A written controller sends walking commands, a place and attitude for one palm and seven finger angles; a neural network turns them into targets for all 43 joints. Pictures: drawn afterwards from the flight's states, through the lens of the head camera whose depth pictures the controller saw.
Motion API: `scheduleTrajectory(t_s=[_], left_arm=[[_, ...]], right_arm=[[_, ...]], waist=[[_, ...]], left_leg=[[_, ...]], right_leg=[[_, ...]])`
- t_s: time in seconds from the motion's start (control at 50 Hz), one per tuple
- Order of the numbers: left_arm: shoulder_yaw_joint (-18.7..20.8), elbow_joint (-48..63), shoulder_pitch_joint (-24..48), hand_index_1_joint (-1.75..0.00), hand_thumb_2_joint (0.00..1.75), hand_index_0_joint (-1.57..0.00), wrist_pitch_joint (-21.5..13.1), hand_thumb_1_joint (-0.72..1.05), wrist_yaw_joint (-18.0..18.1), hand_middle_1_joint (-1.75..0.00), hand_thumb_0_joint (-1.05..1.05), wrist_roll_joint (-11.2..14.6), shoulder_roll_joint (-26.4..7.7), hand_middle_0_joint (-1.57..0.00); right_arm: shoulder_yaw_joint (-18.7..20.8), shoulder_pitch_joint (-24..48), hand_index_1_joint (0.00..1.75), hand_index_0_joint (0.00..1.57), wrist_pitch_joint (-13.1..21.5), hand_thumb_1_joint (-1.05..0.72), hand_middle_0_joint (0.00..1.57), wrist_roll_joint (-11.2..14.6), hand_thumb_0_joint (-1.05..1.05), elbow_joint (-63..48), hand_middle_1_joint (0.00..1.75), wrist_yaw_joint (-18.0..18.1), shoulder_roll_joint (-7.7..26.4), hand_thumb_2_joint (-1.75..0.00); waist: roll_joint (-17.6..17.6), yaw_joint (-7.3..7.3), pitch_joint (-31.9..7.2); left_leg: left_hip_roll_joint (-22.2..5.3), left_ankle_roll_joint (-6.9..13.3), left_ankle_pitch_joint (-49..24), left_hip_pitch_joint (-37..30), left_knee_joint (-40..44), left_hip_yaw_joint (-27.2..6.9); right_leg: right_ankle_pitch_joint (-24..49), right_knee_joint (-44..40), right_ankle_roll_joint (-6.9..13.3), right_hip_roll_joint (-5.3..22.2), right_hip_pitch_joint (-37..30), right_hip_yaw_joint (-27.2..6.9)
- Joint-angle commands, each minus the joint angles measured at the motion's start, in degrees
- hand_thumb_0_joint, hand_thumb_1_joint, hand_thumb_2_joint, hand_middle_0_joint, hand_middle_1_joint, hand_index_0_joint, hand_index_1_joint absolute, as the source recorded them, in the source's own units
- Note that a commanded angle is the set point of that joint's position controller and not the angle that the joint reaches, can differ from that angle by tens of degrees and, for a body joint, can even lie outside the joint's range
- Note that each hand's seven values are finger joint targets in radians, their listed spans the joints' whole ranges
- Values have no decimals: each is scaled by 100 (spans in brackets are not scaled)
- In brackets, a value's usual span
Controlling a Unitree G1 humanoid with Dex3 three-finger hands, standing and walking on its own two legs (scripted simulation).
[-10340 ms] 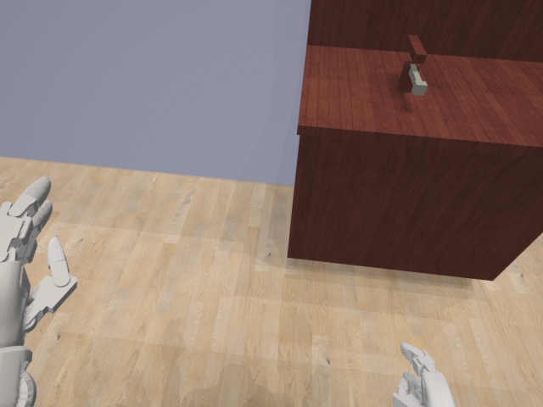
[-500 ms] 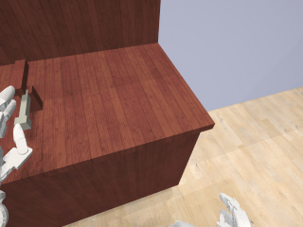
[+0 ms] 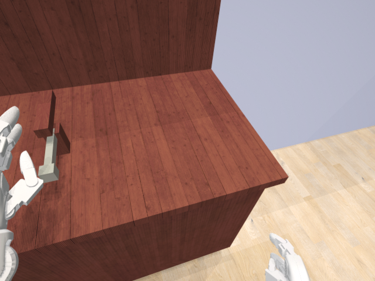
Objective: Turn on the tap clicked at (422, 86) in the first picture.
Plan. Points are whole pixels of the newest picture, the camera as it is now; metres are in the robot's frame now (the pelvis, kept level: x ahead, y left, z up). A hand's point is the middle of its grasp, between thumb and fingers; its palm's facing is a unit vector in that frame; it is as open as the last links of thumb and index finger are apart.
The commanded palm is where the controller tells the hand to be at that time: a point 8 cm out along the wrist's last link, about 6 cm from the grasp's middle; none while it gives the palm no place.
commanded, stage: come to a stop and stand still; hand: left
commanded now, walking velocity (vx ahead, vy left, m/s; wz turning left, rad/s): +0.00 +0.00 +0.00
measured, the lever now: (49, 173) +0.29 +0.32 +0.06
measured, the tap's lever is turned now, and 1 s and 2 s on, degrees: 0 0 0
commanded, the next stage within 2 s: look again from close up in 0.44 s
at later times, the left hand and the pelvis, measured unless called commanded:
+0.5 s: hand (47, 162) +0.26 +0.26 +0.16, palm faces +0.38 -0.85 -0.36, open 7.4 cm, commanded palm +0.20 +0.30 +0.18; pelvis +0.04 +0.02 +0.01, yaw -1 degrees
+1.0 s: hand (36, 171) +0.24 +0.27 +0.16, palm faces +0.33 -0.84 -0.43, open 7.4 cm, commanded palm +0.18 +0.30 +0.18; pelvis +0.01 +0.03 +0.00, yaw -3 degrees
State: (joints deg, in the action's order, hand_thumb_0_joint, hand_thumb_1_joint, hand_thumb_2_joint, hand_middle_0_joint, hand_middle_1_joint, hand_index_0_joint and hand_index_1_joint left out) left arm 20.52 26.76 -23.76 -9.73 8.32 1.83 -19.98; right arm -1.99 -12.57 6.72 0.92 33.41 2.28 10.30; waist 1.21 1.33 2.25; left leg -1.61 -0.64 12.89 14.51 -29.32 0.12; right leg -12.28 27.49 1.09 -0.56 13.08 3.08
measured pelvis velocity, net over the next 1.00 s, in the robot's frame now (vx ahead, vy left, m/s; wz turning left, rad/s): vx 0.01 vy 0.03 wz -0.04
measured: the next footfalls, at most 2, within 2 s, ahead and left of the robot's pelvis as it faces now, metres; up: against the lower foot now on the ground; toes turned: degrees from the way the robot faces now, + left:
left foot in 1.68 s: -0.04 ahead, +0.11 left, +0.00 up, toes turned +0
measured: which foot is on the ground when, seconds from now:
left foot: down 0.00-1.00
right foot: down 0.00-1.00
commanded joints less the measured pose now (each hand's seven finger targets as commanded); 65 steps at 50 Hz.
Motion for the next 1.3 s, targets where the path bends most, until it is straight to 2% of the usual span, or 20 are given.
scheduleTrajectory(t_s=[0.0,0.14,0.28,0.5,0.52,0.54,0.56,0.6,0.64,0.72,0.74,0.76,0.84,0.86,0.96,1.08,1.14,1.16,1.2,1.28], left_arm=[[354,1226,457,-30,90,-20,-296,90,45,-30,0,10,-846,-20],[556,1437,248,-30,90,-20,-193,90,46,-30,0,90,-1056,-20],[570,1530,-40,-30,90,-20,-185,90,30,-30,0,134,-1024,-20],[429,1359,141,-30,90,-20,-138,90,60,-30,0,139,-931,-20],[3746,2442,6106,-30,90,-20,-750,90,7,-30,0,-832,-5494,-20],[2156,-156,4270,-30,90,-20,-447,90,-85,-30,0,-235,-2989,-20],[1175,-301,2920,-30,90,-20,-417,90,-246,-30,0,-163,-1843,-20],[463,164,1459,-30,90,-20,-492,90,-405,-30,0,59,-1034,-20],[-50,555,231,-30,90,-20,-424,90,-449,-30,0,129,-410,-20],[934,924,-123,-30,90,-20,-395,90,-293,-30,0,84,-1399,-20],[1380,1075,-75,-30,90,-20,-413,90,-187,-30,0,68,-1792,-20],[1187,906,-100,-30,90,-20,-466,90,-225,-30,0,141,-1469,-20],[1377,1469,418,-30,90,-20,-666,90,-208,-30,0,147,-1745,-20],[1115,1296,386,-30,90,-20,-701,90,-237,-30,0,169,-1447,-20],[564,1093,565,-30,90,-20,-696,90,-284,-30,0,98,-1009,-20],[515,1126,784,-30,90,-20,-771,90,-272,-30,0,-1,-1009,-20],[862,1270,551,-30,90,-20,-800,90,-260,-30,0,-16,-1254,-20],[625,1261,481,-30,90,-20,-827,90,-322,-30,0,33,-981,-20],[866,1651,436,-30,90,-20,-906,90,-365,-30,0,54,-1233,-20],[978,1968,212,-30,90,-20,-961,90,-476,-30,0,101,-1244,-20]], right_arm=[[338,564,30,20,295,-90,20,-41,0,-824,30,29,785,-90],[332,745,30,20,149,-90,20,-7,0,-905,30,77,747,-90],[372,667,30,20,19,-90,20,-6,0,-998,30,86,775,-90],[375,690,30,20,-51,-90,20,-6,0,-1020,30,147,784,-90],[465,-98,30,20,270,-90,20,-315,0,-873,30,79,949,-90],[482,503,30,20,117,-90,20,33,0,-381,30,43,603,-90],[600,291,30,20,202,-90,20,-70,0,-643,30,-92,801,-90],[616,409,30,20,289,-90,20,47,0,-877,30,-296,861,-90],[571,588,30,20,312,-90,20,142,0,-1002,30,-476,768,-90],[505,699,30,20,254,-90,20,68,0,-1091,30,-319,831,-90],[482,806,30,20,205,-90,20,88,0,-1062,30,-247,839,-90],[433,729,30,20,177,-90,20,49,0,-1125,30,-175,788,-90],[377,776,30,20,285,-90,20,70,0,-1126,30,-21,779,-90],[376,677,30,20,305,-90,20,36,0,-1088,30,1,775,-90],[358,571,30,20,531,-90,20,9,0,-958,30,9,813,-90],[380,550,30,20,598,-90,20,-12,0,-1016,30,-20,781,-90],[370,619,30,20,577,-90,20,-25,0,-1068,30,-56,731,-90],[365,520,30,20,532,-90,20,-55,0,-1099,30,-84,720,-90],[394,541,30,20,555,-90,20,-67,0,-1232,30,-107,700,-90],[448,451,30,20,605,-90,20,-148,0,-1299,30,-183,718,-90]], waist=[[-373,-43,-669],[-533,-33,-1007],[-659,-37,-1122],[-554,-43,-890],[301,92,196],[-840,-32,-384],[-1066,80,-1049],[-855,104,-1466],[-659,158,-1540],[403,126,-876],[245,120,-910],[291,63,-807],[-772,38,-657],[-767,36,-687],[-358,41,-618],[-527,101,-512],[-623,142,-779],[-647,129,-863],[-852,174,-909],[-1250,189,-1084]], left_leg=[[-250,96,14,121,822,-222],[-331,65,-1442,-383,813,-196],[-388,29,-2097,-487,738,-181],[-345,57,-1173,-299,876,-131],[-435,232,-1461,539,-90,75],[-503,71,-1668,-632,200,-29],[-339,-3,-1867,-1095,319,64],[-297,165,-1936,-1202,268,184],[-382,215,-2116,-1199,399,137],[-412,151,-779,-357,664,-12],[-384,140,-616,-412,725,20],[-350,164,-434,-244,794,-46],[-349,199,28,-269,846,-56],[-364,231,190,-208,852,-68],[-314,212,277,-498,824,-76],[-640,214,-12,-226,1046,-216],[-722,218,-689,-320,872,-196],[-783,249,-820,-258,843,-227],[-935,282,-1543,-192,659,-268],[-1335,470,-2882,-422,567,-534]], right_leg=[[368,-757,5,330,-660,-678],[1545,-518,-52,281,-976,-387],[1813,-457,-64,281,-1041,-284],[1532,-680,-60,348,-944,-398],[1442,-1143,-176,578,258,-774],[1248,-564,353,891,428,-643],[1843,-251,375,557,-80,-845],[2178,-251,9,554,-497,-851],[1970,-167,-38,481,-628,-652],[1005,-538,-35,494,-598,-600],[811,-505,-21,470,-515,-577],[618,-563,-15,473,-508,-483],[387,-569,35,460,-328,-632],[306,-635,31,454,-372,-580],[203,-904,8,406,-104,-656],[543,-481,-85,281,-145,-490],[947,-221,-78,292,-205,-459],[940,-140,-85,268,-239,-376],[1173,160,-62,294,-260,-365],[182,694,-21,225,32,-160]])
